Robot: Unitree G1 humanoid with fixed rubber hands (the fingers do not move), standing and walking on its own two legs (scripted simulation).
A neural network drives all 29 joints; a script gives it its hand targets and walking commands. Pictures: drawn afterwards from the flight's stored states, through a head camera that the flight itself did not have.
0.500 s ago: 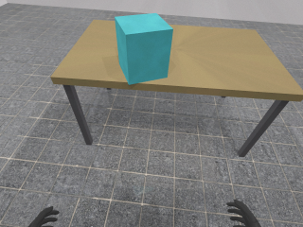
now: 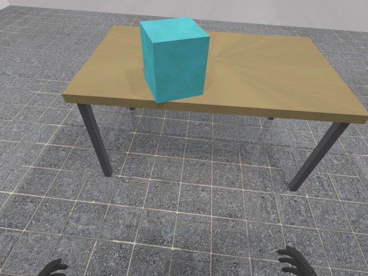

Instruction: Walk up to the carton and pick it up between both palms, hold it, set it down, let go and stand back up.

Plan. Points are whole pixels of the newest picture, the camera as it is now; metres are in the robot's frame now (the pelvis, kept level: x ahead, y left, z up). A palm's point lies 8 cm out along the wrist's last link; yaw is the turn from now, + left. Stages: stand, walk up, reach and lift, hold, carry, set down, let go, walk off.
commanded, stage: stand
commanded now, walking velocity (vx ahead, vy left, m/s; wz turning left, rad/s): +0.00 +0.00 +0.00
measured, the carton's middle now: (173, 60) +0.92 +0.04 +0.03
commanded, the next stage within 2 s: walk up in 1.22 s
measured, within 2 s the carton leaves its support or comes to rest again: neither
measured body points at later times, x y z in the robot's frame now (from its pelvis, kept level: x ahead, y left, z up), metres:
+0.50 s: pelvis -0.01 +0.00 +0.00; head -0.01 +0.00 +0.45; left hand +0.12 +0.31 -0.09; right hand +0.14 -0.28 -0.08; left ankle +0.01 +0.13 -0.72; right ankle +0.01 -0.12 -0.72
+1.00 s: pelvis -0.01 +0.00 +0.00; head -0.01 +0.01 +0.45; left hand +0.11 +0.31 -0.10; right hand +0.14 -0.28 -0.09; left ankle +0.01 +0.13 -0.72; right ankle +0.01 -0.12 -0.72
